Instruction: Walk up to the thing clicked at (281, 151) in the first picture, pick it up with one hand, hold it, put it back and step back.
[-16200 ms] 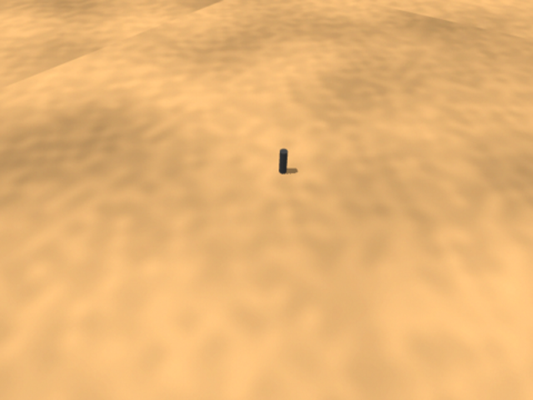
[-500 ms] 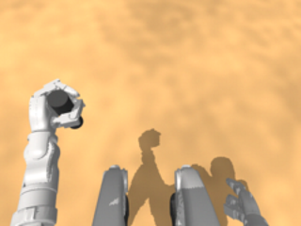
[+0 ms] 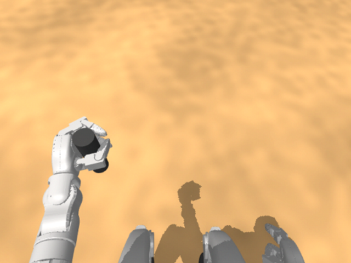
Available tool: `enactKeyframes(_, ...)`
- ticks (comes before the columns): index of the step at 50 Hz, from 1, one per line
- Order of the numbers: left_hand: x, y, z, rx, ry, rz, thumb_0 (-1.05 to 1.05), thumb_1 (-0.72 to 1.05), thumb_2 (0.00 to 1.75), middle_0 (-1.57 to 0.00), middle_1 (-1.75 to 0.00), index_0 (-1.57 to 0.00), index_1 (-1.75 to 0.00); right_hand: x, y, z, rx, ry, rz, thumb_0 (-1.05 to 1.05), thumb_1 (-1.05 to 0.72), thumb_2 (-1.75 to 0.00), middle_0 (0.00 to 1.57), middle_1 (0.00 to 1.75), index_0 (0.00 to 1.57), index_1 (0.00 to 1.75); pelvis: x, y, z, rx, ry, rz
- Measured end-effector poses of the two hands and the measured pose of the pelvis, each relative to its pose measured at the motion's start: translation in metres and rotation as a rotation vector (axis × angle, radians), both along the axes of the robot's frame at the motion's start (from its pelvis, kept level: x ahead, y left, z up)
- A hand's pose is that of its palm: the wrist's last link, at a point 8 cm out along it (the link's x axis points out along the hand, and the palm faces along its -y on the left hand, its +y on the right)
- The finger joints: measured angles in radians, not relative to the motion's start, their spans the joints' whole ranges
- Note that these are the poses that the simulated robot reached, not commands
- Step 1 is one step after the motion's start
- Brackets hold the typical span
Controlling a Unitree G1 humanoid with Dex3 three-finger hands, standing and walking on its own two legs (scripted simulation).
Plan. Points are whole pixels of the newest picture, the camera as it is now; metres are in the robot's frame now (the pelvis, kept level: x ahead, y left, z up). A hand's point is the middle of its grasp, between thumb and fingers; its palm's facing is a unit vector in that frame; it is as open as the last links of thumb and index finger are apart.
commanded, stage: lift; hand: left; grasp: from the side
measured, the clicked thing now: (92, 152) +0.36 +0.20 +0.01
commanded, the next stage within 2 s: hold in 0.70 s
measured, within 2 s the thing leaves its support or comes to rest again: neither
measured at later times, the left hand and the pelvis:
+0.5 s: hand (99, 134) +0.36 +0.17 +0.09, palm faces +0.13 -0.99 -0.02, open 5.3 cm; pelvis +0.02 -0.01 +0.04, yaw +0 degrees
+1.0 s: hand (99, 127) +0.36 +0.16 +0.11, palm faces +0.13 -0.99 -0.02, open 5.3 cm; pelvis +0.03 -0.01 +0.06, yaw +0 degrees
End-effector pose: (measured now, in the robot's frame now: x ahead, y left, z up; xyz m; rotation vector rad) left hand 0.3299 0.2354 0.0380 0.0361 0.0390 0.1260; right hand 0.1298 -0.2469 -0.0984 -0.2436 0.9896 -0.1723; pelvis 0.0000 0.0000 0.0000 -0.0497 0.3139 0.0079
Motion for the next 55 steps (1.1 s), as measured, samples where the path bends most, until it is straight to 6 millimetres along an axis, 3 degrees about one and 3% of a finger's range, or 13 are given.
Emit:
enactKeyframes(16,0.004,-0.014,0.040,-0.015,-0.019,0.003,0.03,0.15,1.14,-1.00,-1.12,-1.02,-1.15,0.011,0.001,0.032,0.024,-0.015,0.004,0.00,-0.90,-0.89,0.20,0.30,0.20,0.30,0.014,-0.005,0.033,0.014,-0.072,0.000)
enactKeyframes(55,0.005,-0.025,0.075,-0.017,-0.030,-0.001,0.03,0.15,1.14,-1.00,-1.12,-1.02,-1.16,0.020,-0.005,0.061,0.040,-0.021,-0.005,0.00,-0.92,-0.90,0.20,0.30,0.20,0.30,0.028,-0.010,0.063,0.029,-0.167,-0.003)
